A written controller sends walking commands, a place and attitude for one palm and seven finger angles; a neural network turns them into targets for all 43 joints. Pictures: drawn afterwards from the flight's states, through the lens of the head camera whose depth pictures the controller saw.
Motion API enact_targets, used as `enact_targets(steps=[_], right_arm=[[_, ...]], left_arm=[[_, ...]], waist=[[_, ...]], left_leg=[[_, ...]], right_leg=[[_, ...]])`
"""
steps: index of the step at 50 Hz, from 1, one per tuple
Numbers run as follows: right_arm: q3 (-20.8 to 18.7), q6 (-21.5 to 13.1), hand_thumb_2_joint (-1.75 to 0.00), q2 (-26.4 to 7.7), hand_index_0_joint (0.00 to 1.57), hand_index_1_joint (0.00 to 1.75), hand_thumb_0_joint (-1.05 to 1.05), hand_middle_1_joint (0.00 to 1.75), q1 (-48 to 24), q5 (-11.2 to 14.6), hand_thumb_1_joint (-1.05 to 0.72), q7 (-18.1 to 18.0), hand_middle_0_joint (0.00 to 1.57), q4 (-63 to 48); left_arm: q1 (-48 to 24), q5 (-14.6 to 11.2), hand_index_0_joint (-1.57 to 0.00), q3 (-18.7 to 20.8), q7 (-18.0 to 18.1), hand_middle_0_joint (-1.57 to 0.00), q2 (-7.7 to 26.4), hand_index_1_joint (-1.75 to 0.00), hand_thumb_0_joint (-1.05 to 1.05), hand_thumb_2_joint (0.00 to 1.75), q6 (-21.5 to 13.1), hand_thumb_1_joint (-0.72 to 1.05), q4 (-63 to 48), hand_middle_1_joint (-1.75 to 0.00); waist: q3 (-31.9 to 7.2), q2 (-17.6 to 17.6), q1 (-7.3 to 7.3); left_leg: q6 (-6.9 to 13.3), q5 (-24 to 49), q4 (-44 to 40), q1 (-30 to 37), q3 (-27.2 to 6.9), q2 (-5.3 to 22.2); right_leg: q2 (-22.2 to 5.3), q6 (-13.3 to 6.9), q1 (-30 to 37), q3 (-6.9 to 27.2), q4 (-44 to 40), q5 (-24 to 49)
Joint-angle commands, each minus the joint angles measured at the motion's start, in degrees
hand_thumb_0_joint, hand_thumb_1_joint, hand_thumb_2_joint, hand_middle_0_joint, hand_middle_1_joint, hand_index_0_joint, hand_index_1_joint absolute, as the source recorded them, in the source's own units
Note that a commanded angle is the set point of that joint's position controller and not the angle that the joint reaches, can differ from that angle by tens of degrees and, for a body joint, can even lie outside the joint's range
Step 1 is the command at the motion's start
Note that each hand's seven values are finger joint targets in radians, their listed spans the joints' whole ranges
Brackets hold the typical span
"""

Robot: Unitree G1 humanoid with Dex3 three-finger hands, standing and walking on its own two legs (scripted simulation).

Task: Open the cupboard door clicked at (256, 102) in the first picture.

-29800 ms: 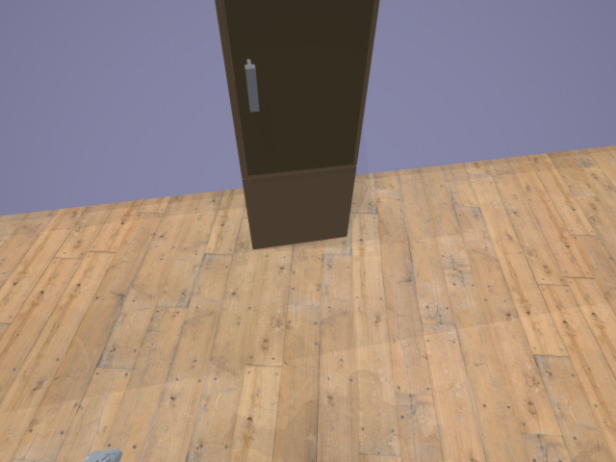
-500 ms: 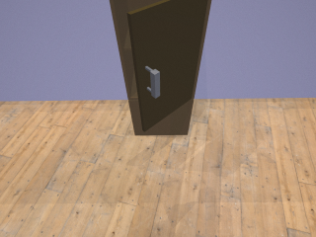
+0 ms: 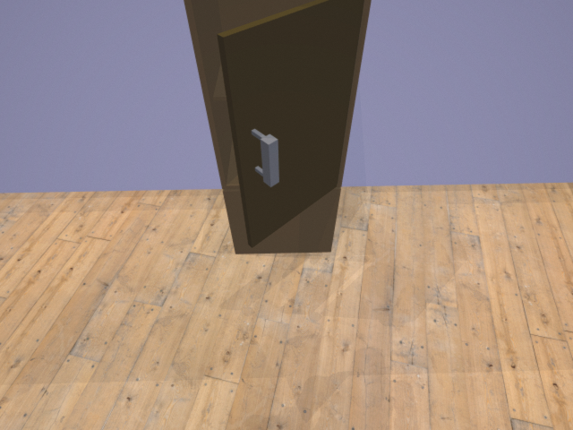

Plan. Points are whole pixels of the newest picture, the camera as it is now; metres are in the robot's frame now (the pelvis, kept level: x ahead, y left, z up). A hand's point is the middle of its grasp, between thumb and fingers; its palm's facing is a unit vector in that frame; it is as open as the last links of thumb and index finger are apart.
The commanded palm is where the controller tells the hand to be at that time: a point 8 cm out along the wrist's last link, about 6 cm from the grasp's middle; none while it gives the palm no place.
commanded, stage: look to check the result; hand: left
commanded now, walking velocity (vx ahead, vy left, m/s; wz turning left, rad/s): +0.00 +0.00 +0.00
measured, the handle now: (263, 157) +0.66 +0.08 -0.02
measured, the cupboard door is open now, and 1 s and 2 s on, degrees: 42 42 42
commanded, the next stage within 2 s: walk to a spot facing it in 0.52 s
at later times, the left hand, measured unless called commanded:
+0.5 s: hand out of the picture +0.05 +0.19 -0.17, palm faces +0.01 -0.97 -0.25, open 7.4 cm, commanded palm none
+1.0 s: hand out of the picture +0.09 +0.19 -0.18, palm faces -0.10 -0.97 -0.23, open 7.4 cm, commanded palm none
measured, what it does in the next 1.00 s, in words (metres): stands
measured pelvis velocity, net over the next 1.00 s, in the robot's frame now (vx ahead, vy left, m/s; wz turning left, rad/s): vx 0.02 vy -0.01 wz -0.15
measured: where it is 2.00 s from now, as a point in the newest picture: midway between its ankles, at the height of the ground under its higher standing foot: outside the picture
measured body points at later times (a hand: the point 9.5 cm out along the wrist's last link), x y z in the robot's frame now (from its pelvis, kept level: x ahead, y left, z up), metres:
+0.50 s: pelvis +0.02 -0.01 +0.00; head +0.04 -0.02 +0.45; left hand +0.05 +0.24 -0.15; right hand +0.05 -0.25 -0.16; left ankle +0.02 +0.12 -0.74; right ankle +0.01 -0.10 -0.74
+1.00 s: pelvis +0.02 -0.01 -0.01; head +0.06 -0.02 +0.44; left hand +0.09 +0.24 -0.16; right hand +0.02 -0.25 -0.17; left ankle +0.02 +0.12 -0.74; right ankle +0.00 -0.10 -0.74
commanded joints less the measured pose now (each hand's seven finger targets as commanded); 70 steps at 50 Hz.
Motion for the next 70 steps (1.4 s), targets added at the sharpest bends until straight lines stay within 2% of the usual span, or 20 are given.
enact_targets(steps=[1,31,33,35,42,44,46,47,49,50,52,53,54,55,56,57,59,62,68,70], right_arm=[[-1.22,-0.85,-0.90,-6.88,0.20,0.30,0.00,0.30,2.23,0.28,-0.90,-0.18,0.20,-1.76],[-1.11,-0.92,-0.90,-9.50,0.20,0.30,0.00,0.30,-1.08,0.47,-0.90,-0.30,0.20,-1.74],[-1.24,-0.96,-0.90,-9.68,0.20,0.30,0.00,0.30,-1.09,0.38,-0.90,-0.44,0.20,-1.70],[-0.97,-0.31,-0.90,-6.43,0.20,0.30,0.00,0.30,1.07,0.41,-0.90,-0.73,0.20,-1.53],[-3.28,1.00,-0.90,-8.08,0.20,0.30,0.00,0.30,1.72,0.40,-0.90,-1.59,0.20,-5.73],[-3.73,0.86,-0.90,-8.51,0.20,0.30,0.00,0.30,1.75,0.34,-0.90,-1.69,0.20,-6.80],[-4.25,0.77,-0.90,-9.78,0.20,0.30,0.00,0.30,1.85,0.07,-0.90,-1.77,0.20,-7.83],[-4.53,0.66,-0.90,-10.91,0.20,0.30,0.00,0.30,2.21,-0.07,-0.90,-1.82,0.20,-8.25],[-5.01,0.13,-0.90,-12.00,0.20,0.30,0.00,0.30,1.76,-0.45,-0.90,-1.77,0.20,-9.13],[-4.89,-0.05,-0.90,-11.89,0.20,0.30,0.00,0.30,1.17,-0.50,-0.90,-1.80,0.20,-9.76],[-4.90,-0.28,-0.90,-12.18,0.20,0.30,0.00,0.30,-1.43,-0.84,-0.90,-1.74,0.20,-10.67],[-5.01,-0.08,-0.90,-12.49,0.20,0.30,0.00,0.30,-2.23,-0.64,-0.90,-1.70,0.20,-11.10],[-5.14,0.30,-0.90,-11.76,0.20,0.30,0.00,0.30,-3.21,-0.05,-0.90,-1.54,0.20,-11.74],[-4.76,0.55,-0.90,-7.71,0.20,0.30,0.00,0.30,-2.85,0.75,-0.90,-1.13,0.20,-13.86],[-4.62,1.24,-0.90,-8.27,0.20,0.30,0.00,0.30,-4.57,0.93,-0.90,-0.79,0.20,-14.59],[-4.85,1.65,-0.90,-7.29,0.20,0.30,0.00,0.30,-6.14,0.90,-0.90,-0.74,0.20,-14.71],[-4.60,1.57,-0.90,-7.33,0.20,0.30,0.00,0.30,-6.26,0.68,-0.90,-0.61,0.20,-14.94],[-4.05,1.27,-0.90,-5.47,0.20,0.30,0.00,0.30,-5.83,0.99,-0.90,-0.60,0.20,-14.94],[-3.99,0.77,-0.90,-5.60,0.20,0.30,0.00,0.30,-7.78,1.55,-0.90,-0.91,0.20,-17.13],[-4.01,0.41,-0.90,-5.73,0.20,0.30,0.00,0.30,-6.33,1.79,-0.90,-1.05,0.20,-17.19]], left_arm=[[2.01,0.15,-0.20,1.59,0.80,-0.20,8.70,-0.30,0.00,0.90,-0.75,0.90,-1.30,-0.30],[0.51,0.04,-0.20,1.39,0.84,-0.20,10.83,-0.30,0.00,0.90,-1.26,0.90,-0.62,-0.30],[0.58,0.01,-0.20,1.50,0.84,-0.20,10.73,-0.30,0.00,0.90,-1.19,0.90,-0.88,-0.30],[1.76,0.05,-0.20,1.44,1.09,-0.20,8.02,-0.30,0.00,0.90,-0.32,0.90,-1.18,-0.30],[1.14,0.64,-0.20,4.05,0.33,-0.20,10.13,-0.30,0.00,0.90,2.03,0.90,-5.75,-0.30],[0.61,0.67,-0.20,4.34,0.04,-0.20,9.79,-0.30,0.00,0.90,2.31,0.90,-7.20,-0.30],[0.17,0.75,-0.20,4.46,-0.33,-0.20,8.80,-0.30,0.00,0.90,2.61,0.90,-8.69,-0.30],[-0.21,0.77,-0.20,4.49,-0.63,-0.20,8.06,-0.30,0.00,0.90,2.81,0.90,-9.56,-0.30],[-1.00,0.88,-0.20,4.81,-1.14,-0.20,6.82,-0.30,0.00,0.90,3.42,0.90,-11.14,-0.30],[-1.23,0.83,-0.20,4.91,-1.25,-0.20,6.46,-0.30,0.00,0.90,3.53,0.90,-11.82,-0.30],[1.41,0.79,-0.20,4.95,-1.64,-0.20,5.61,-0.30,0.00,0.90,3.03,0.90,-11.81,-0.30],[4.40,0.81,-0.20,5.21,-1.71,-0.20,5.71,-0.30,0.00,0.90,2.73,0.90,-11.03,-0.30],[7.36,1.06,-0.20,5.79,-1.45,-0.20,8.08,-0.30,0.00,0.90,2.35,0.90,-10.19,-0.30],[8.60,1.72,-0.20,6.91,-0.44,-0.20,14.42,-0.30,0.00,0.90,1.51,0.90,-10.13,-0.30],[10.14,0.70,-0.20,6.88,-0.13,-0.20,16.33,-0.30,0.00,0.90,1.64,0.90,-10.02,-0.30],[7.77,0.85,-0.20,6.87,0.34,-0.20,15.11,-0.30,0.00,0.90,1.90,0.90,-10.80,-0.30],[2.86,0.97,-0.20,6.36,0.91,-0.20,12.24,-0.30,0.00,0.90,1.70,0.90,-12.50,-0.30],[3.97,0.98,-0.20,6.35,1.07,-0.20,12.10,-0.30,0.00,0.90,1.17,0.90,-12.62,-0.30],[4.90,1.25,-0.20,7.00,0.72,-0.20,13.10,-0.30,0.00,0.90,1.69,0.90,-13.04,-0.30],[3.66,1.32,-0.20,7.00,0.70,-0.20,13.08,-0.30,0.00,0.90,1.85,0.90,-13.32,-0.30]], waist=[[0.08,-0.21,0.46],[-1.19,-1.27,0.37],[-1.76,-0.61,0.35],[-2.38,-1.05,0.09],[-1.40,-3.28,-0.21],[-1.67,-0.80,-0.39],[-1.30,3.65,-0.31],[-0.93,6.56,-0.30],[-0.82,11.68,0.09],[-1.14,10.06,0.51],[-2.31,6.84,2.55],[-3.50,5.49,3.66],[-2.81,-1.20,4.91],[-3.29,-19.11,4.48],[-1.84,-15.83,6.30],[-0.33,-11.30,4.75],[-0.31,-10.09,2.39],[-6.27,-6.01,2.23],[-6.31,-9.17,2.98],[-6.81,-8.91,1.82]], left_leg=[[1.30,2.68,-3.82,0.29,-4.88,5.44],[0.98,7.10,-4.61,3.75,-4.70,6.19],[0.89,8.03,-4.11,4.66,-4.13,6.44],[0.26,8.47,-1.85,4.81,-2.18,6.71],[0.20,1.30,4.33,1.63,1.80,7.65],[0.82,1.10,3.61,2.41,0.72,9.06],[2.69,0.36,0.65,3.44,-2.45,12.99],[4.65,-0.09,-2.08,2.74,-5.46,16.48],[9.72,5.30,-6.14,1.20,-9.45,23.62],[10.58,6.99,-5.39,0.83,-9.08,24.59],[7.97,15.86,0.79,0.16,-2.92,21.86],[5.50,15.29,5.84,-0.66,0.75,19.01],[1.86,7.09,14.07,-5.40,4.57,13.94],[-2.63,-14.22,26.43,-17.18,9.82,4.58],[-2.80,-26.37,37.40,-19.12,3.40,2.33],[-2.38,-24.00,42.83,-21.08,-1.26,3.04],[-2.80,-17.94,44.28,-22.62,-3.56,4.14],[-3.54,-16.20,36.95,-19.24,-2.05,2.98],[-3.26,-15.37,25.03,-15.33,-2.12,0.86],[-2.98,-13.68,17.54,-11.29,-2.61,0.50]], right_leg=[[-6.88,-1.45,-0.38,6.38,-6.16,0.36],[-7.19,-1.10,2.38,6.42,-7.07,8.74],[-7.14,-1.19,2.26,6.93,-6.65,10.90],[-7.02,-0.93,1.51,7.71,-4.70,14.91],[-6.67,-2.49,-3.44,12.30,0.88,15.84],[-5.19,-2.26,-6.00,12.45,3.43,14.50],[-2.05,-1.21,-10.13,10.26,8.84,9.63],[-0.37,-0.54,-11.70,8.14,14.35,4.61],[0.37,0.58,-13.91,4.29,28.14,-16.50],[-1.08,0.38,-13.77,5.36,30.42,-19.09],[-1.88,0.29,-8.65,3.80,21.87,-15.74],[-1.20,0.40,-4.24,2.36,14.65,-9.13],[-2.62,-0.53,0.36,6.40,4.67,5.15],[-16.25,-5.34,6.26,27.09,-3.10,20.51],[-21.04,-11.27,3.21,32.00,-5.54,23.33],[-18.32,-12.50,0.22,32.45,-5.34,15.22],[-14.81,-11.61,0.16,28.77,-3.27,16.82],[-12.14,-10.42,5.72,25.05,0.12,28.05],[-10.36,-10.03,5.84,28.40,0.95,30.03],[-9.34,-8.70,4.20,29.37,2.60,30.80]])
